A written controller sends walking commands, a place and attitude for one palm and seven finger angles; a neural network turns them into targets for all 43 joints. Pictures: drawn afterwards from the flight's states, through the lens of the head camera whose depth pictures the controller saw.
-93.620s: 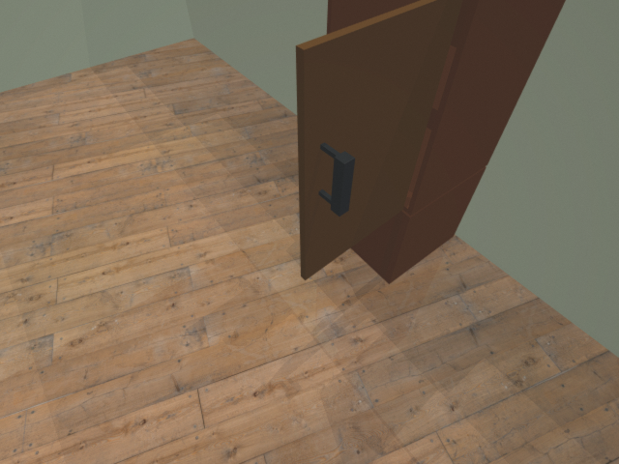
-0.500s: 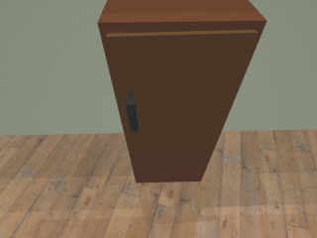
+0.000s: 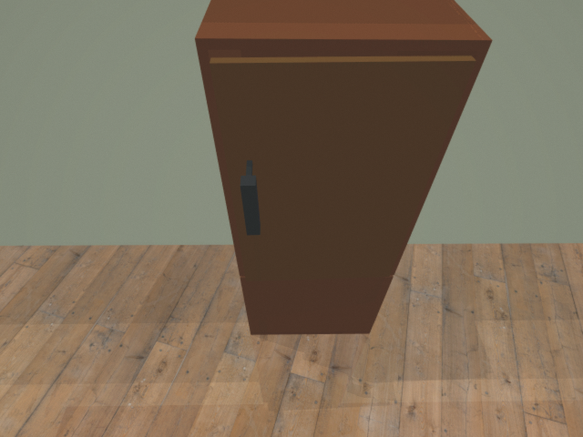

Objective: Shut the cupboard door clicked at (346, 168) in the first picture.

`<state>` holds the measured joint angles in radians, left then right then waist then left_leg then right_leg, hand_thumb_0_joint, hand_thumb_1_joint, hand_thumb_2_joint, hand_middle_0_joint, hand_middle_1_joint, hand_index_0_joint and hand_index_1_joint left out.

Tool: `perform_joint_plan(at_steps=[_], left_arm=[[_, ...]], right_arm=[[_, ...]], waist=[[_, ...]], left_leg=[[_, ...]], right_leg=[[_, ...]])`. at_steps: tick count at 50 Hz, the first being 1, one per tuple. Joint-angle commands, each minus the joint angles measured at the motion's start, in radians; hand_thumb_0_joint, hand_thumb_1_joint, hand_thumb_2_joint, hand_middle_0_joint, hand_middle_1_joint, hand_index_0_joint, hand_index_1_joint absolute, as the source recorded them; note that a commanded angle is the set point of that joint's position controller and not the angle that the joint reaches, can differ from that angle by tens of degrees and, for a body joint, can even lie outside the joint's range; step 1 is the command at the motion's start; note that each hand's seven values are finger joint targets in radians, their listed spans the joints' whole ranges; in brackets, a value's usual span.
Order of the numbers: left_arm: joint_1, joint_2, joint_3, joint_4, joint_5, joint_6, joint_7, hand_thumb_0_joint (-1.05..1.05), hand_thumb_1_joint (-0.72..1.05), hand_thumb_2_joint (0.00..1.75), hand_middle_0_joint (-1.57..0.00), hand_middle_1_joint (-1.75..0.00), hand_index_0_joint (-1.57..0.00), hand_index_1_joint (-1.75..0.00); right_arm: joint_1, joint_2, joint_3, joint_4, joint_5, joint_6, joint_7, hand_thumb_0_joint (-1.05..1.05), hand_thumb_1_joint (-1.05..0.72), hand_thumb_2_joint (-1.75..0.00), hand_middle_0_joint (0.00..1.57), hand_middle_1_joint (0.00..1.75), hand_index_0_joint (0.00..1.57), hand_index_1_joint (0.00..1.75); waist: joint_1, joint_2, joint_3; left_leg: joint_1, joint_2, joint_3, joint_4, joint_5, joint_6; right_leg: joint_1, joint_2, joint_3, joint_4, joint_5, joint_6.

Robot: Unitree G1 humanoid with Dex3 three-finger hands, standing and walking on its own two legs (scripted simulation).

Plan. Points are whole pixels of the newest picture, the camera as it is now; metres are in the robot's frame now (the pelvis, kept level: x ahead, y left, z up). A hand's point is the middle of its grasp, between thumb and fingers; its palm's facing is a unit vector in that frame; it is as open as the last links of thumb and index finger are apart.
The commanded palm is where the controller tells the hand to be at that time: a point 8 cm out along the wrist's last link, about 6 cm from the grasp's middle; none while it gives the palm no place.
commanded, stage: look again from close up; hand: left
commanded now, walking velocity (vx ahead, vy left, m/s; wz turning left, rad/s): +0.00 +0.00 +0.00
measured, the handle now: (251, 198) +0.52 +0.10 +0.00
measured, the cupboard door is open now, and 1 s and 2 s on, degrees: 2 2 2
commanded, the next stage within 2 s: shuffle to correct the standing spot in 0.42 s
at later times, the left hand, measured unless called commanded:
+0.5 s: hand out of the picture -0.01 +0.19 -0.18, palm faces -0.01 -0.99 -0.17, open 7.4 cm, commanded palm none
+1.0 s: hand out of the picture -0.07 +0.15 -0.18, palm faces +0.11 -0.98 -0.18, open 7.4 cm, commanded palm none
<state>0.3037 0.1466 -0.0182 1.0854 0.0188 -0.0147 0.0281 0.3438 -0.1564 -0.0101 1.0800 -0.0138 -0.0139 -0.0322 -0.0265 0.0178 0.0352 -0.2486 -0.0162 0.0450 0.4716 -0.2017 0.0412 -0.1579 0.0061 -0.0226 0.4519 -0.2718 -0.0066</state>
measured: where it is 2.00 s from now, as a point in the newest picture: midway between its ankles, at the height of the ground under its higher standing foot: outside the picture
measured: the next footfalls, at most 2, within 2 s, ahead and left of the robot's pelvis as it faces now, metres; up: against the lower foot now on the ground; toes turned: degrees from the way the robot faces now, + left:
left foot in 1.14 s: +0.06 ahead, +0.08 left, +0.00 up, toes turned +13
right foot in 1.52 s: +0.16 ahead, -0.19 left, +0.00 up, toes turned +8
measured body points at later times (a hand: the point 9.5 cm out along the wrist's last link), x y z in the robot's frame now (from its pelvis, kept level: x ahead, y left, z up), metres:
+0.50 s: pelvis -0.02 +0.02 +0.00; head -0.02 +0.04 +0.45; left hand -0.01 +0.24 -0.16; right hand +0.03 -0.22 -0.14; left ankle +0.03 +0.09 -0.74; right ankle -0.02 -0.12 -0.74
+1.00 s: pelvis -0.01 -0.01 +0.00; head -0.02 +0.00 +0.45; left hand -0.08 +0.20 -0.16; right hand -0.02 -0.25 -0.15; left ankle +0.00 +0.08 -0.70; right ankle -0.03 -0.10 -0.74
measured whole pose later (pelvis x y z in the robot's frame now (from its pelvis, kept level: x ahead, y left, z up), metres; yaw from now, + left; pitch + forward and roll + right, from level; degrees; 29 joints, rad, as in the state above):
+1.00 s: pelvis -0.01 -0.01 +0.00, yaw +3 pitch +0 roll -1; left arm 0.44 0.15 0.04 1.04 0.04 0.04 0.03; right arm 0.34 -0.16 -0.06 1.09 -0.02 0.05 -0.03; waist 0.00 -0.01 -0.02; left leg -0.41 0.02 0.07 0.84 -0.39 0.03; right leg -0.13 0.02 -0.14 0.40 -0.27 -0.05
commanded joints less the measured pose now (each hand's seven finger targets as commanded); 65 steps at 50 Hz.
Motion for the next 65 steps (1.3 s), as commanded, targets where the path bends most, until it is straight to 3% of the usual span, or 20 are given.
perform_joint_plan(at_steps=[1,9,26,33,36,39,42,43,45,46,48,50,53,55,56,57,58,59,61,65], left_arm=[[0.039,0.110,0.026,-0.077,-0.003,-0.012,0.022,0.00,0.90,0.90,-0.20,-0.30,-0.20,-0.30],[0.061,0.132,0.027,-0.124,0.001,-0.005,0.026,0.00,0.90,0.90,-0.20,-0.30,-0.20,-0.30],[0.092,0.117,0.022,-0.099,0.005,0.001,0.018,0.00,0.90,0.90,-0.20,-0.30,-0.20,-0.30],[0.168,0.071,0.033,-0.056,0.025,0.039,0.001,0.00,0.90,0.90,-0.20,-0.30,-0.20,-0.30],[0.185,0.061,0.043,-0.062,0.022,0.058,-0.010,0.00,0.90,0.90,-0.20,-0.30,-0.20,-0.30],[0.196,0.050,0.050,-0.070,0.015,0.058,-0.017,0.00,0.90,0.90,-0.20,-0.30,-0.20,-0.30],[0.261,0.046,0.061,-0.050,0.014,0.057,-0.015,0.00,0.90,0.90,-0.20,-0.30,-0.20,-0.30],[0.274,0.068,0.068,-0.049,0.017,0.056,-0.010,0.00,0.90,0.90,-0.20,-0.30,-0.20,-0.30],[0.263,0.134,0.081,-0.066,0.023,0.057,0.004,0.00,0.90,0.90,-0.20,-0.30,-0.20,-0.30],[0.205,0.120,0.079,-0.089,0.021,0.046,0.011,0.00,0.90,0.90,-0.20,-0.30,-0.20,-0.30],[0.123,0.091,0.073,-0.110,0.017,0.031,0.009,0.00,0.90,0.90,-0.20,-0.30,-0.20,-0.30],[0.111,0.082,0.069,-0.112,0.024,0.025,0.009,0.00,0.90,0.90,-0.20,-0.30,-0.20,-0.30],[0.160,0.095,0.066,-0.083,0.025,0.026,0.001,0.00,0.90,0.90,-0.20,-0.30,-0.20,-0.30],[0.143,0.088,0.062,-0.076,0.014,0.034,-0.005,0.00,0.90,0.90,-0.20,-0.30,-0.20,-0.30],[0.158,0.051,0.056,-0.073,0.008,0.034,-0.013,0.00,0.90,0.90,-0.20,-0.30,-0.20,-0.30],[0.184,0.007,0.049,-0.083,0.006,0.031,-0.021,0.00,0.90,0.90,-0.20,-0.30,-0.20,-0.30],[0.141,0.027,0.049,-0.111,0.019,0.033,-0.023,0.00,0.90,0.90,-0.20,-0.30,-0.20,-0.30],[0.102,0.054,0.057,-0.130,0.027,0.041,-0.028,0.00,0.90,0.90,-0.20,-0.30,-0.20,-0.30],[0.047,0.054,0.073,-0.123,0.030,0.046,-0.032,0.00,0.90,0.90,-0.20,-0.30,-0.20,-0.30],[0.046,0.016,0.078,-0.126,0.016,0.051,-0.047,0.00,0.90,0.90,-0.20,-0.30,-0.20,-0.30]], right_arm=[[0.013,-0.104,-0.021,-0.098,-0.007,-0.009,0.001,0.00,-0.90,-0.90,0.20,0.30,0.20,0.30],[-0.033,-0.130,-0.019,-0.115,-0.002,-0.009,0.011,0.00,-0.90,-0.90,0.20,0.30,0.20,0.30],[-0.081,-0.140,-0.021,-0.084,0.004,-0.003,0.018,0.00,-0.90,-0.90,0.20,0.30,0.20,0.30],[-0.053,-0.197,-0.056,-0.055,-0.004,0.022,0.000,0.00,-0.90,-0.90,0.20,0.30,0.20,0.30],[-0.042,-0.203,-0.069,-0.057,-0.010,0.027,-0.009,0.00,-0.90,-0.90,0.20,0.30,0.20,0.30],[-0.034,-0.194,-0.074,-0.054,-0.016,0.027,-0.014,0.00,-0.90,-0.90,0.20,0.30,0.20,0.30],[-0.028,-0.165,-0.077,-0.050,-0.014,0.033,-0.015,0.00,-0.90,-0.90,0.20,0.30,0.20,0.30],[-0.021,-0.135,-0.073,-0.049,-0.012,0.035,-0.013,0.00,-0.90,-0.90,0.20,0.30,0.20,0.30],[-0.030,-0.060,-0.055,-0.073,-0.008,0.035,-0.008,0.00,-0.90,-0.90,0.20,0.30,0.20,0.30],[-0.052,-0.067,-0.060,-0.080,-0.011,0.033,-0.005,0.00,-0.90,-0.90,0.20,0.30,0.20,0.30],[-0.012,-0.065,-0.063,-0.059,-0.011,0.035,-0.001,0.00,-0.90,-0.90,0.20,0.30,0.20,0.30],[0.000,-0.033,-0.054,-0.060,-0.009,0.027,0.005,0.00,-0.90,-0.90,0.20,0.30,0.20,0.30],[-0.002,-0.010,-0.043,-0.061,-0.011,0.013,0.000,0.00,-0.90,-0.90,0.20,0.30,0.20,0.30],[0.100,-0.011,-0.035,-0.023,-0.014,0.001,-0.006,0.00,-0.90,-0.90,0.20,0.30,0.20,0.30],[0.152,-0.058,-0.043,-0.005,-0.016,-0.006,-0.014,0.00,-0.90,-0.90,0.20,0.30,0.20,0.30],[0.205,-0.146,-0.067,-0.001,-0.024,-0.012,-0.024,0.00,-0.90,-0.90,0.20,0.30,0.20,0.30],[0.222,-0.196,-0.081,-0.007,-0.022,-0.007,-0.032,0.00,-0.90,-0.90,0.20,0.30,0.20,0.30],[0.192,-0.206,-0.080,-0.019,-0.019,-0.007,-0.036,0.00,-0.90,-0.90,0.20,0.30,0.20,0.30],[0.119,-0.138,-0.058,-0.023,-0.020,-0.017,-0.037,0.00,-0.90,-0.90,0.20,0.30,0.20,0.30],[0.051,-0.135,-0.061,-0.045,-0.018,-0.034,-0.035,0.00,-0.90,-0.90,0.20,0.30,0.20,0.30]], waist=[[0.000,-0.110,0.017],[0.023,-0.019,0.035],[0.026,0.005,0.011],[0.026,0.086,0.077],[0.027,0.077,0.062],[0.032,0.039,0.046],[0.051,0.019,0.036],[0.052,-0.042,0.045],[0.054,-0.242,0.070],[0.056,-0.268,0.092],[0.004,-0.152,0.097],[0.001,-0.085,0.098],[0.016,-0.084,0.090],[-0.019,-0.068,0.062],[-0.030,0.040,0.045],[-0.037,0.238,0.017],[-0.047,0.206,0.025],[-0.038,0.114,0.050],[-0.012,0.088,0.119],[0.018,0.067,0.039]], left_leg=[[-0.011,0.089,-0.115,-0.019,0.008,-0.006],[-0.006,0.112,-0.123,-0.064,0.092,0.008],[0.004,0.124,-0.149,-0.180,-0.106,-0.001],[-0.106,0.244,-0.337,-0.366,-0.536,0.048],[-0.090,0.284,-0.371,-0.375,-0.483,0.091],[-0.072,0.271,-0.325,-0.338,-0.367,0.093],[-0.157,0.189,-0.228,-0.266,-0.341,0.021],[-0.216,0.135,-0.170,-0.184,-0.329,-0.005],[-0.299,-0.001,0.048,0.153,-0.262,-0.029],[-0.285,0.022,0.053,0.362,-0.259,-0.013],[-0.273,0.057,0.035,0.537,-0.226,-0.010],[-0.257,0.075,0.051,0.460,-0.246,-0.013],[-0.147,0.067,0.089,0.239,-0.212,-0.017],[0.039,0.063,0.111,0.028,-0.058,-0.021],[0.145,0.150,-0.013,-0.058,-0.042,0.001],[0.241,0.379,-0.337,-0.184,-0.031,0.081],[0.236,0.508,-0.484,-0.250,0.005,0.166],[0.171,0.522,-0.458,-0.265,-0.048,0.189],[0.022,0.446,-0.331,-0.278,0.011,0.142],[0.048,0.356,-0.101,-0.235,0.208,0.111]], right_leg=[[-0.115,-0.115,0.129,-0.081,0.003,-0.050],[-0.088,-0.085,0.101,-0.029,0.111,-0.029],[-0.058,-0.092,0.082,-0.081,0.067,-0.006],[-0.091,-0.023,-0.035,0.110,-0.107,0.011],[-0.134,-0.031,-0.019,0.218,-0.149,-0.002],[-0.102,-0.033,-0.022,0.121,-0.141,-0.007],[0.071,-0.018,-0.040,-0.113,-0.040,-0.016],[0.109,-0.064,0.016,-0.164,-0.089,-0.038],[0.032,-0.253,0.227,-0.310,-0.375,-0.138],[-0.052,-0.298,0.261,-0.356,-0.358,-0.174],[-0.095,-0.264,0.174,-0.318,-0.184,-0.187],[-0.060,-0.240,0.083,-0.256,-0.025,-0.196],[-0.073,-0.226,0.070,-0.177,0.056,-0.197],[-0.141,-0.164,0.016,-0.067,0.008,-0.140],[-0.219,-0.114,-0.015,0.073,0.005,-0.097],[-0.382,-0.049,-0.093,0.260,-0.111,-0.032],[-0.452,-0.039,-0.049,0.445,-0.271,-0.019],[-0.458,-0.071,0.012,0.544,-0.252,-0.021],[-0.440,-0.098,0.057,0.629,-0.134,-0.006],[-0.366,-0.112,0.020,0.510,-0.018,0.036]])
